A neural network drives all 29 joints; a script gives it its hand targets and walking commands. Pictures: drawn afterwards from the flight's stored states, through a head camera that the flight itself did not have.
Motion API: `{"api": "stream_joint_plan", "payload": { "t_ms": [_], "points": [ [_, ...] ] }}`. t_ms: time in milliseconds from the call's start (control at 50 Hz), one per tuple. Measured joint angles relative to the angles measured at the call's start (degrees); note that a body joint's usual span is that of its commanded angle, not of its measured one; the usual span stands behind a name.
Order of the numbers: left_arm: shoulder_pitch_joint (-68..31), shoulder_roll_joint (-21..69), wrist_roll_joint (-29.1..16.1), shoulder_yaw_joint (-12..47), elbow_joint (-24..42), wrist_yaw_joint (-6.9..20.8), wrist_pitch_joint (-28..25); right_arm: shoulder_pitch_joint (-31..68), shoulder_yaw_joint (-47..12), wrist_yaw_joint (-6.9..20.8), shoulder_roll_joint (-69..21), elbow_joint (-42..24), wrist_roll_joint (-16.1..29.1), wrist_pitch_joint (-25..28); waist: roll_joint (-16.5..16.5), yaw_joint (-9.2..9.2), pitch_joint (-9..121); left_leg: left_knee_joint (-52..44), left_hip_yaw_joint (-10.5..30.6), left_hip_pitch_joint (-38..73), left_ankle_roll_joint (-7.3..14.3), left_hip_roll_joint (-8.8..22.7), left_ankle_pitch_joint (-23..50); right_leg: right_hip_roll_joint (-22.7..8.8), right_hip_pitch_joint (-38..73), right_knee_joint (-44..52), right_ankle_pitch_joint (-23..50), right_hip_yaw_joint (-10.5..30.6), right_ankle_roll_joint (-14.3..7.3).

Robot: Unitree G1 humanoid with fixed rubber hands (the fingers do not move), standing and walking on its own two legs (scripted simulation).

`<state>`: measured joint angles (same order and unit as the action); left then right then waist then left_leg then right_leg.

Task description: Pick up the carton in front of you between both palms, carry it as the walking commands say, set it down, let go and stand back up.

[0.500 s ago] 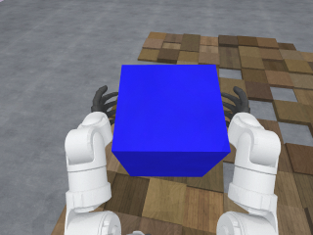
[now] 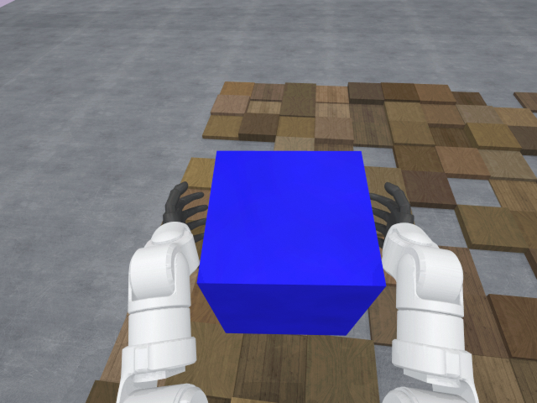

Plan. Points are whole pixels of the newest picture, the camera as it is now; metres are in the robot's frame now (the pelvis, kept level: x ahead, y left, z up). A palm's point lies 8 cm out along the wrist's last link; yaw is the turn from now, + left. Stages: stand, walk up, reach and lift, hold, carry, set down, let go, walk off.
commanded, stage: carry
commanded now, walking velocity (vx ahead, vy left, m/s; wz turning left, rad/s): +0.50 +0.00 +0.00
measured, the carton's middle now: (286, 251) +0.35 -0.01 +0.04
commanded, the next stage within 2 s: none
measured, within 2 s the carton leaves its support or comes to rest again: neither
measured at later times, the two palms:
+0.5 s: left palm (204, 118) +0.62 +0.14 +0.11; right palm (362, 122) +0.59 -0.17 +0.12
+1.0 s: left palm (206, 56) +0.91 +0.17 +0.11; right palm (325, 50) +0.93 -0.14 +0.11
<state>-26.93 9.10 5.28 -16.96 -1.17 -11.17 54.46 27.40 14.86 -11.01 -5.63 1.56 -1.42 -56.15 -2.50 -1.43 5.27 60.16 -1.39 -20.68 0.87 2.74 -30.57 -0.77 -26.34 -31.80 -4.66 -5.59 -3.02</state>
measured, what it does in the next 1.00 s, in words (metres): walks ahead: left foot, then right foot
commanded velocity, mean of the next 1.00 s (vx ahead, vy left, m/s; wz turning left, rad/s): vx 0.50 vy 0.00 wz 0.00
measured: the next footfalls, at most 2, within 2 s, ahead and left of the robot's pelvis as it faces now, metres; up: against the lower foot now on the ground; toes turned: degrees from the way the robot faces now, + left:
left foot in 0.22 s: +0.24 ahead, +0.11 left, +0.03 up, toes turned +6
right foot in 0.60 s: +0.49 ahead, -0.11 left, +0.01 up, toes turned -4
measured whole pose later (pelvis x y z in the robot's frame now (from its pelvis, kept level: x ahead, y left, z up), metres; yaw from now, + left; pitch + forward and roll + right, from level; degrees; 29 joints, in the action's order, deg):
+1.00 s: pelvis +0.59 +0.01 +0.01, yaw +0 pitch +5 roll +0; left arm -25.0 8.0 1.7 -14.1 0.0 -10.6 54.2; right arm 25.0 17.3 -12.3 -8.0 -0.8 -3.8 -54.1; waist -0.1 3.7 5.6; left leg 30.8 -4.8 -29.0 1.0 1.1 -13.3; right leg -1.1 -10.5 -34.5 -18.4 -6.9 -13.7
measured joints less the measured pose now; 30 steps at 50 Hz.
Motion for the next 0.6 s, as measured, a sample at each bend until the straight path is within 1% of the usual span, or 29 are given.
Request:
{"api": "stream_joint_plan", "payload": {
  "t_ms": [20, 40, 60, 80, 120, 180, 220, 240, 260, 280, 320, 340, 360, 380, 400, 440, 480, 520, 560, 580, 600],
  "points": [
    [0.2, 0.2, -0.1, 0.3, -1.1, 0.0, 0.1, -0.4, 0.5, -0.1, 0.2, 0.8, 0.1, -0.1, 0.6, 0.74, 0.1, 5.4, 0.4, -3.0, -0.1, -0.8, -0.1, -0.1, 0.5, -0.7, -2.0, 0.0, -0.3],
    [0.8, 0.5, 0.1, 0.4, -1.7, 0.2, 0.2, -0.8, 0.9, -0.2, 0.0, 1.5, 0.0, -0.2, 1.1, 1.31, 0.2, 8.6, 0.2, -5.8, -0.2, -1.4, 0.5, -0.3, 1.5, -0.4, -3.1, 0.1, -0.4],
    [1.7, 0.6, 0.1, 0.2, -1.9, 0.4, 0.3, -1.1, 1.5, -0.1, -0.7, 2.0, -0.3, -0.4, 1.5, 1.77, 0.1, 9.6, -0.2, -8.2, -0.2, -1.7, 1.5, -0.5, 2.6, 0.3, -3.7, 0.2, -0.2],
    [2.5, 0.7, -0.2, -0.1, -1.8, 0.8, 0.4, -1.3, 2.0, 0.0, -1.5, 2.3, -0.7, -0.5, 1.7, 2.18, -0.1, 8.6, -0.7, -10.2, -0.2, -1.7, 2.4, -0.7, 3.9, 1.2, -4.0, 0.3, 0.0],
    [3.7, 0.7, -1.2, -0.4, -1.1, 1.6, 0.2, -2.0, 2.6, 0.2, -2.8, 2.0, -1.3, 0.0, 2.0, 2.92, -0.7, 2.8, -1.6, -13.1, -0.3, -1.5, 3.7, -1.1, 6.4, 2.9, -4.9, 0.4, 0.3],
    [4.1, 0.1, -2.7, 0.1, 0.4, 2.1, -0.7, -2.9, 2.5, -0.2, -3.6, 0.1, -1.5, 1.5, 2.5, 3.79, -1.8, -10.4, -2.9, -14.3, 0.1, -1.4, 6.9, -1.7, 9.9, 4.1, -7.2, 0.5, 0.8],
    [3.7, -0.5, -3.6, 0.8, 1.5, 2.0, -1.1, -3.0, 2.0, -0.5, -3.7, -1.6, -1.4, 2.3, 3.1, 3.91, -2.1, -18.9, -4.3, -13.0, 1.1, -2.0, 12.4, -2.3, 11.6, 2.7, -10.0, 0.6, 1.5],
    [3.4, -1.1, -4.0, 1.1, 2.1, 1.8, -1.2, -2.8, 1.7, -0.6, -3.8, -2.0, -1.4, 2.7, 3.8, 3.87, -2.2, -20.6, -5.0, -11.8, 1.9, -2.6, 18.0, -2.9, 12.0, 0.7, -12.0, 1.1, 1.8],
    [3.1, -1.9, -4.5, 1.3, 2.7, 1.6, -1.3, -2.4, 1.3, -0.8, -4.0, -2.0, -1.7, 3.4, 4.7, 3.43, -2.2, -19.4, -5.6, -11.4, 2.4, -3.0, 18.7, -3.8, 10.9, -3.4, -13.5, 1.7, 1.9],
    [3.0, -2.9, -5.1, 1.4, 3.1, 1.3, -1.3, -1.7, 0.9, -1.1, -4.3, -1.7, -2.1, 3.9, 4.8, 2.55, -2.3, -17.9, -5.8, -11.1, 2.7, -3.2, 16.7, -3.4, 8.4, -10.4, -15.5, 3.0, 2.1],
    [2.7, -4.0, -6.0, 1.5, 3.2, 0.7, -1.3, -1.1, 0.2, -1.4, -4.5, -1.5, -2.8, 4.2, 3.8, 0.90, -2.4, -17.4, -5.3, -9.7, 2.8, -3.0, 12.4, -1.2, 2.1, -25.8, -21.3, 5.1, 1.7],
    [2.6, -3.9, -6.1, 1.2, 3.2, 0.4, -1.1, -1.3, -0.1, -1.3, -4.4, -1.6, -2.7, 4.1, 3.4, 0.10, -2.4, -18.1, -5.1, -8.6, 2.7, -3.0, 11.3, -0.4, -0.8, -30.7, -22.6, 5.4, 1.4],
    [2.6, -3.6, -6.0, 0.9, 3.2, 0.3, -0.8, -1.8, -0.4, -1.1, -4.3, -1.9, -2.3, 3.8, 3.1, -0.61, -2.3, -19.2, -4.8, -7.3, 2.4, -2.9, 10.9, 0.0, -3.3, -33.1, -22.8, 5.4, 1.2],
    [2.5, -3.0, -5.7, 0.5, 3.2, 0.2, -0.6, -2.4, -0.5, -0.8, -4.0, -2.4, -1.7, 3.4, 2.9, -1.19, -2.3, -20.6, -4.7, -5.8, 2.1, -2.8, 10.7, 0.2, -5.5, -33.3, -22.3, 5.2, 1.2],
    [2.6, -2.4, -5.3, 0.2, 3.4, 0.1, -0.5, -2.9, -0.6, -0.4, -3.8, -3.1, -1.0, 2.9, 2.8, -1.71, -2.4, -21.9, -4.6, -4.1, 2.0, -2.7, 10.4, 0.1, -7.1, -31.4, -21.8, 5.0, 1.3],
    [2.8, -1.4, -4.5, -0.3, 4.1, 0.0, -0.4, -3.6, -0.8, 0.1, -3.4, -4.3, 0.4, 2.2, 2.5, -2.73, -2.6, -24.5, -4.5, -0.8, 1.8, -2.4, 9.6, -0.1, -9.1, -24.1, -18.8, 4.7, 1.7],
    [3.0, -0.9, -3.5, -0.4, 4.8, -0.2, -0.5, -3.6, -0.9, 0.1, -3.2, -4.9, 0.9, 1.8, 2.5, -3.63, -2.7, -26.3, -4.3, 2.6, 1.2, -2.2, 8.4, -0.4, -9.6, -15.5, -12.8, 4.6, 1.8],
    [3.1, -0.8, -2.5, -0.4, 5.4, -0.3, -0.4, -3.1, -1.1, 0.0, -3.0, -4.8, 1.0, 1.6, 2.6, -4.10, -2.3, -27.2, -4.4, 5.9, 0.3, -2.1, 6.5, -0.5, -8.6, -6.9, -5.9, 4.4, 1.7],
    [3.1, -0.9, -1.7, -0.6, 5.4, -0.2, -0.2, -2.4, -1.4, -0.1, -2.8, -4.0, 0.9, 1.3, 2.6, -4.04, -1.6, -26.5, -4.4, 8.9, -0.6, -1.9, 3.4, -0.5, -6.1, 0.6, 1.4, 3.2, 1.2],
    [2.8, -1.1, -1.3, -0.6, 5.0, -0.2, -0.1, -2.0, -1.4, -0.1, -2.7, -3.5, 0.7, 1.0, 2.9, -3.67, -1.1, -24.7, -4.3, 10.1, -1.1, -1.7, 1.5, -0.4, -4.1, 3.8, 4.2, 2.2, 0.9],
    [2.4, -1.1, -0.9, -0.5, 4.2, 0.0, -0.1, -1.6, -1.4, -0.1, -2.4, -2.9, 0.4, 0.9, 2.6, -3.03, -0.7, -21.1, -4.0, 10.3, -1.4, -1.1, -0.1, 0.1, -2.1, 4.6, 2.3, 1.2, -1.0]
  ]
}}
